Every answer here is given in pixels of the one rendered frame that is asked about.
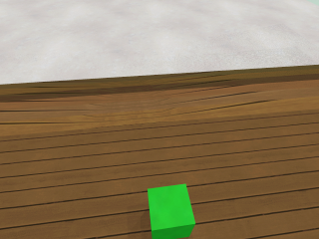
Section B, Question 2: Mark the carton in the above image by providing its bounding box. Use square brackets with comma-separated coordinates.
[148, 184, 195, 239]

